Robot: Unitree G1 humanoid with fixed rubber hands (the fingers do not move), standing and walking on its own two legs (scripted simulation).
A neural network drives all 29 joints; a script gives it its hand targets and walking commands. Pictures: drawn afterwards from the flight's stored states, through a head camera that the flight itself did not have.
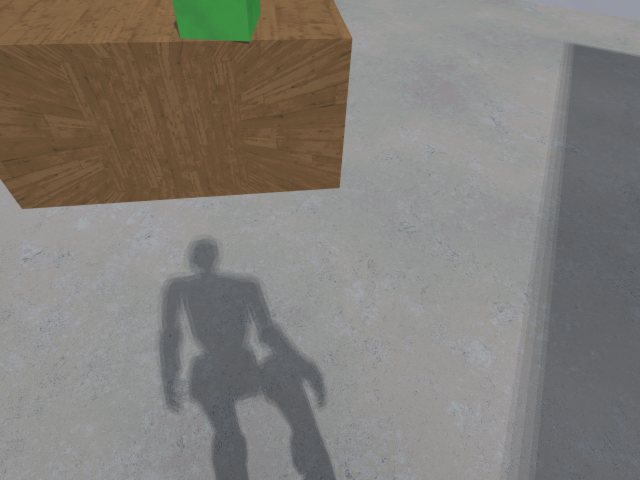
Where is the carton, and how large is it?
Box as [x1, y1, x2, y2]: [172, 0, 260, 40]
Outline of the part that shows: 172,0 180,37 183,38 249,40 260,13 259,0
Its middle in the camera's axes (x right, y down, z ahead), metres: -0.37 -0.85 +1.39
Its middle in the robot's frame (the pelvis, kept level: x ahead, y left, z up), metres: +1.64 +0.35 +0.01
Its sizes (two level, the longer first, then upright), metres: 0.290 0.241 0.156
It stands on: a pedestal, 0.70 m high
